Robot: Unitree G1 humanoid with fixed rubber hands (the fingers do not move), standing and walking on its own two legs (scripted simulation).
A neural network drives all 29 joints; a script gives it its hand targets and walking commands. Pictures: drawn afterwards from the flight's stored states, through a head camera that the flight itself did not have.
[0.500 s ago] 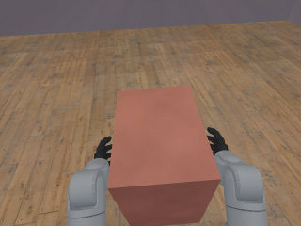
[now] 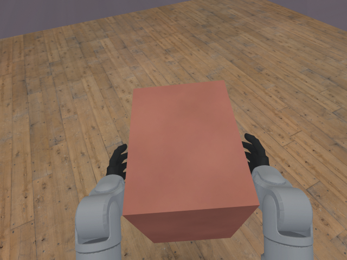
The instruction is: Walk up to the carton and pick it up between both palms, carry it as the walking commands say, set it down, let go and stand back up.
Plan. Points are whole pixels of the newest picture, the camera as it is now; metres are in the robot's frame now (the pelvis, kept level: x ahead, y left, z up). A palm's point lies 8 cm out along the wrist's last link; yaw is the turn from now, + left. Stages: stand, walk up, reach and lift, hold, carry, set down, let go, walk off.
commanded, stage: carry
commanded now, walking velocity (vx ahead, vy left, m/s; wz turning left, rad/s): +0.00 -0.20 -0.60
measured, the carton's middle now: (185, 169) +0.32 -0.01 +0.05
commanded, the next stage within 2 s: none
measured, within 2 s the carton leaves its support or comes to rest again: neither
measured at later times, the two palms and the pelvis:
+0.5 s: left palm (217, 192) +0.24 -0.06 +0.10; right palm out of the picture +0.14 -0.32 +0.10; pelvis -0.06 -0.09 +0.00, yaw -22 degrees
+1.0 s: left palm (328, 255) +0.13 -0.20 +0.11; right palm out of the picture -0.03 -0.44 +0.14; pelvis -0.17 -0.18 +0.02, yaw -35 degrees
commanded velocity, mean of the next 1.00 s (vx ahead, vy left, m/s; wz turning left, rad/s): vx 0.00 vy -0.20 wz -0.60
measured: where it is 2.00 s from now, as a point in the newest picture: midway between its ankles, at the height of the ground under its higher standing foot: outside the picture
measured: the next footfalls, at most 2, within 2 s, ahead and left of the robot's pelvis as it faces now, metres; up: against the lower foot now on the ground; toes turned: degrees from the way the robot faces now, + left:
left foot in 0.06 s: +0.04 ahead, +0.05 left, +0.00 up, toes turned +5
right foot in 0.50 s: -0.02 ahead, -0.26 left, +0.00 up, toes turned -25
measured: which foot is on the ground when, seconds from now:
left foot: up 0.00-0.04, down 0.06-0.50, up 0.52-0.82, down 0.84-1.00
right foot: down 0.00-0.06, up 0.08-0.48, down 0.50-0.86, up 0.88-1.00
